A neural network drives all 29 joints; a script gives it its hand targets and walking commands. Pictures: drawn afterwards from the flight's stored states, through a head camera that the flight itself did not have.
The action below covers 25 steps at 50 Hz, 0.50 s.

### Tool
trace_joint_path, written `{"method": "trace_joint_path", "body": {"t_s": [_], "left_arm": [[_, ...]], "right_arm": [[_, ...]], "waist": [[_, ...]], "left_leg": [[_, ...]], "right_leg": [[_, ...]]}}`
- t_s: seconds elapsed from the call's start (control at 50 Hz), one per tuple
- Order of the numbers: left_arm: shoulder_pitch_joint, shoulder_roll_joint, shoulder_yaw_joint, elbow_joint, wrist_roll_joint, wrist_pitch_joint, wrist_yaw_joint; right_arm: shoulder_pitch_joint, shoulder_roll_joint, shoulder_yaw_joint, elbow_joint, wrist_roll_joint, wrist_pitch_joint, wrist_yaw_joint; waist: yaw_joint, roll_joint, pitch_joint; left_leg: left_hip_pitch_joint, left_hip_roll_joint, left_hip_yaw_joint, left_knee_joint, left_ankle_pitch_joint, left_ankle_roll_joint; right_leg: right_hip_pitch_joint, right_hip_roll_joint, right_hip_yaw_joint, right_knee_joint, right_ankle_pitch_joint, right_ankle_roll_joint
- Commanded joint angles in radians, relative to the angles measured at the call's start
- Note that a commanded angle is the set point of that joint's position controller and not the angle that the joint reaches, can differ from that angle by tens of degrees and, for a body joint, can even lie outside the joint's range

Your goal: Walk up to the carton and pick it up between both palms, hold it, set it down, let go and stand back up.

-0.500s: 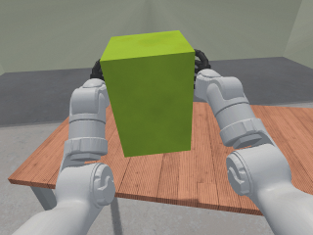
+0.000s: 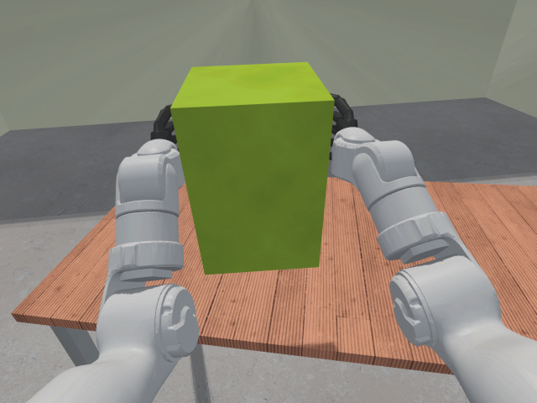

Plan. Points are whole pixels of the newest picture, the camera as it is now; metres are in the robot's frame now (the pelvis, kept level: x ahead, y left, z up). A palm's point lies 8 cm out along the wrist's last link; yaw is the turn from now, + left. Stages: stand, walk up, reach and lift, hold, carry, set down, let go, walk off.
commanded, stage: hold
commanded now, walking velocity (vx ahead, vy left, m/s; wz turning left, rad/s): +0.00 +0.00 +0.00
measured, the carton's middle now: (256, 168) +0.34 +0.01 +0.27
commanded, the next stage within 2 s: none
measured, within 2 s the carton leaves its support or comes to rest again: neither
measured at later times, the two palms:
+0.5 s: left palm (173, 148) +0.37 +0.12 +0.29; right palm (352, 129) +0.36 -0.13 +0.31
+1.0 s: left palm (160, 156) +0.36 +0.14 +0.29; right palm (341, 139) +0.35 -0.11 +0.30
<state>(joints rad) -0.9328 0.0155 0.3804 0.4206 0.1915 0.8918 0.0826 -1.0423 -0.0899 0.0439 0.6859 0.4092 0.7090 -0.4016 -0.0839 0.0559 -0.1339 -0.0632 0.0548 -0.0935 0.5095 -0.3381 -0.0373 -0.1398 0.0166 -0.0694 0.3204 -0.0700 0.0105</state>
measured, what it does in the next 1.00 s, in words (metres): stands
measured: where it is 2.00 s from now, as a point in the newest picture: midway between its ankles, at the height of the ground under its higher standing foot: outside the picture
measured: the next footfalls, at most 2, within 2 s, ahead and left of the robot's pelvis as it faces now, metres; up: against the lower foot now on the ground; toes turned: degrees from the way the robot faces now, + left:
none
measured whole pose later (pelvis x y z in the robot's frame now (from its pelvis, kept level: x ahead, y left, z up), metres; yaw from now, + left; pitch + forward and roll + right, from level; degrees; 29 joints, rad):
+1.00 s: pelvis -0.01 +0.01 +0.00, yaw +0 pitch -5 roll -3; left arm -0.97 0.04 0.35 0.51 0.18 0.84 0.11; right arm -1.10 -0.06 -0.06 0.76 0.34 0.70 -0.36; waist -0.08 0.05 -0.15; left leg -0.12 0.04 -0.10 0.55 -0.34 -0.03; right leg -0.19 0.00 -0.07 0.36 -0.08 0.01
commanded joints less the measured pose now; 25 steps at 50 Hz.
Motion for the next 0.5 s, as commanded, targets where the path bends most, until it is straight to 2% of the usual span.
{"method": "trace_joint_path", "body": {"t_s": [0.0,0.02,0.04,0.06,0.08,0.12,0.14,0.16,0.18,0.2,0.22,0.26,0.28,0.3,0.32,0.34,0.36,0.38,0.4,0.42,0.44,0.46,0.48], "left_arm": [[-1.094,-0.652,-0.47,-0.173,-0.179,-0.115,-0.136],[-1.127,-0.648,-0.479,-0.162,-0.178,-0.119,-0.132],[-1.127,-0.678,-0.485,-0.15,-0.187,-0.123,-0.131],[-1.144,-0.686,-0.495,-0.151,-0.197,-0.128,-0.126],[-1.141,-0.708,-0.515,-0.172,-0.212,-0.138,-0.118],[-1.128,-0.694,-0.501,-0.11,-0.207,-0.139,-0.11],[-1.193,-0.705,-0.517,-0.159,-0.22,-0.154,-0.106],[-1.152,-0.72,-0.52,-0.137,-0.222,-0.154,-0.099],[-1.165,-0.708,-0.503,-0.077,-0.214,-0.152,-0.099],[-1.189,-0.684,-0.464,-0.072,-0.197,-0.157,-0.101],[-1.164,-0.685,-0.462,-0.112,-0.192,-0.161,-0.098],[-1.128,-0.675,-0.442,-0.106,-0.186,-0.155,-0.098],[-1.15,-0.672,-0.425,-0.087,-0.176,-0.155,-0.103],[-1.159,-0.666,-0.43,-0.101,-0.178,-0.158,-0.101],[-1.145,-0.649,-0.413,-0.1,-0.173,-0.154,-0.101],[-1.104,-0.666,-0.424,-0.1,-0.181,-0.149,-0.1],[-1.159,-0.656,-0.425,-0.121,-0.183,-0.154,-0.105],[-1.131,-0.627,-0.398,-0.074,-0.17,-0.147,-0.104],[-1.129,-0.636,-0.402,-0.107,-0.16,-0.145,-0.107],[-1.145,-0.628,-0.396,-0.095,-0.166,-0.142,-0.113],[-1.072,-0.604,-0.361,-0.037,-0.142,-0.132,-0.117],[-1.129,-0.584,-0.354,-0.08,-0.139,-0.139,-0.122],[-1.06,-0.587,-0.356,-0.083,-0.135,-0.134,-0.123]], "right_arm": [[-1.059,0.836,0.228,-0.416,0.168,-0.056,0.171],[-1.062,0.828,0.197,-0.386,0.145,-0.055,0.178],[-1.104,0.838,0.196,-0.396,0.146,-0.06,0.189],[-1.095,0.831,0.188,-0.388,0.137,-0.064,0.198],[-1.099,0.839,0.194,-0.396,0.132,-0.07,0.201],[-1.103,0.816,0.191,-0.34,0.132,-0.062,0.215],[-1.147,0.827,0.182,-0.348,0.121,-0.067,0.222],[-1.095,0.824,0.185,-0.292,0.124,-0.062,0.223],[-1.104,0.833,0.187,-0.247,0.123,-0.059,0.223],[-1.133,0.82,0.165,-0.248,0.117,-0.064,0.228],[-1.098,0.834,0.176,-0.241,0.132,-0.064,0.233],[-1.049,0.81,0.166,-0.211,0.134,-0.059,0.236],[-1.08,0.787,0.157,-0.183,0.138,-0.058,0.237],[-1.062,0.804,0.161,-0.184,0.14,-0.06,0.236],[-1.069,0.823,0.184,-0.222,0.151,-0.065,0.234],[-1.05,0.823,0.189,-0.246,0.162,-0.065,0.227],[-1.091,0.844,0.206,-0.254,0.162,-0.067,0.217],[-1.065,0.844,0.21,-0.246,0.167,-0.063,0.211],[-1.078,0.855,0.217,-0.265,0.176,-0.069,0.205],[-1.071,0.84,0.19,-0.248,0.17,-0.067,0.199],[-1.054,0.836,0.195,-0.259,0.162,-0.06,0.197],[-1.057,0.873,0.225,-0.263,0.17,-0.061,0.194],[-1.033,0.872,0.23,-0.289,0.187,-0.06,0.185]], "waist": [[-0.019,0.009,-0.452],[-0.035,0.041,-0.435],[-0.023,0.051,-0.429],[-0.034,0.038,-0.445],[-0.031,0.054,-0.476],[-0.024,0.046,-0.436],[-0.031,0.071,-0.47],[-0.041,0.092,-0.461],[-0.029,0.069,-0.411],[-0.026,0.054,-0.399],[-0.012,0.08,-0.447],[-0.02,0.073,-0.437],[-0.026,0.089,-0.428],[-0.022,0.065,-0.441],[-0.001,0.044,-0.459],[-0.006,0.019,-0.464],[0.002,0.025,-0.471],[0.01,-0.003,-0.457],[0.019,0.027,-0.491],[-0.005,0.015,-0.452],[0.02,-0.026,-0.419],[0.027,-0.049,-0.461],[0.036,-0.044,-0.466]], "left_leg": [[-0.296,-0.115,0.047,-0.151,0.242,-0.017],[-0.328,-0.107,0.05,-0.182,0.188,-0.008],[-0.38,-0.103,0.044,-0.196,0.154,0.003],[-0.399,-0.089,0.036,-0.215,0.143,0.006],[-0.401,-0.09,0.027,-0.201,0.159,0.002],[-0.428,-0.081,0.024,-0.216,0.118,0.006],[-0.448,-0.078,0.024,-0.23,0.096,0.015],[-0.443,-0.078,0.023,-0.229,0.094,0.009],[-0.45,-0.083,0.023,-0.233,0.067,0.012],[-0.486,-0.074,0.02,-0.255,0.047,0.025],[-0.453,-0.078,0.027,-0.237,0.094,0.022],[-0.443,-0.076,0.027,-0.241,0.13,0.018],[-0.461,-0.071,0.023,-0.243,0.131,0.011],[-0.458,-0.077,0.027,-0.234,0.138,0.008],[-0.445,-0.082,0.029,-0.222,0.179,0.008],[-0.434,-0.086,0.026,-0.198,0.214,-0.001],[-0.403,-0.093,0.032,-0.184,0.233,-0.009],[-0.38,-0.1,0.037,-0.17,0.237,-0.011],[-0.327,-0.109,0.043,-0.151,0.273,-0.023],[-0.331,-0.113,0.042,-0.157,0.262,-0.023],[-0.342,-0.115,0.045,-0.148,0.243,-0.011],[-0.314,-0.128,0.052,-0.136,0.254,-0.008],[-0.293,-0.124,0.056,-0.139,0.308,-0.019]], "right_leg": [[0.484,0.095,0.045,0.061,0.149,0.057],[0.478,0.105,0.04,0.069,0.101,0.051],[0.493,0.105,0.035,0.086,0.065,0.045],[0.5,0.116,0.032,0.095,0.062,0.046],[0.526,0.113,0.035,0.101,0.096,0.043],[0.504,0.119,0.036,0.1,0.038,0.035],[0.518,0.129,0.04,0.116,0.028,0.03],[0.518,0.123,0.044,0.11,0.047,0.022],[0.493,0.109,0.056,0.095,0.019,0.023],[0.515,0.125,0.042,0.108,0.007,0.031],[0.513,0.124,0.051,0.121,0.037,0.023],[0.545,0.128,0.043,0.119,0.082,0.03],[0.547,0.132,0.04,0.126,0.073,0.03],[0.562,0.124,0.042,0.123,0.082,0.035],[0.569,0.116,0.047,0.114,0.114,0.041],[0.571,0.115,0.047,0.105,0.15,0.047],[0.572,0.111,0.058,0.102,0.17,0.051],[0.556,0.101,0.064,0.088,0.17,0.054],[0.539,0.097,0.062,0.081,0.188,0.051],[0.518,0.099,0.054,0.074,0.184,0.056],[0.517,0.094,0.058,0.061,0.166,0.06],[0.535,0.079,0.07,0.053,0.199,0.063],[0.526,0.079,0.071,0.055,0.263,0.06]]}}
